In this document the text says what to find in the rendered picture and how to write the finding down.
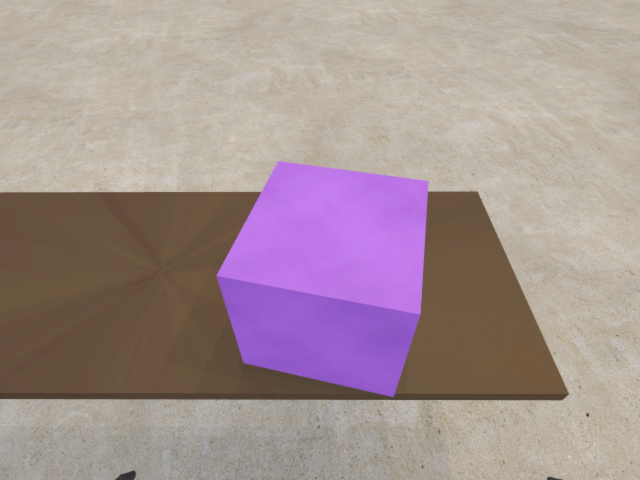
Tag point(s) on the table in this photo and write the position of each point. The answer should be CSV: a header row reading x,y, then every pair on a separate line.
x,y
114,295

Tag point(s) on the carton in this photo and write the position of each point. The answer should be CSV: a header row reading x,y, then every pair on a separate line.
x,y
325,277

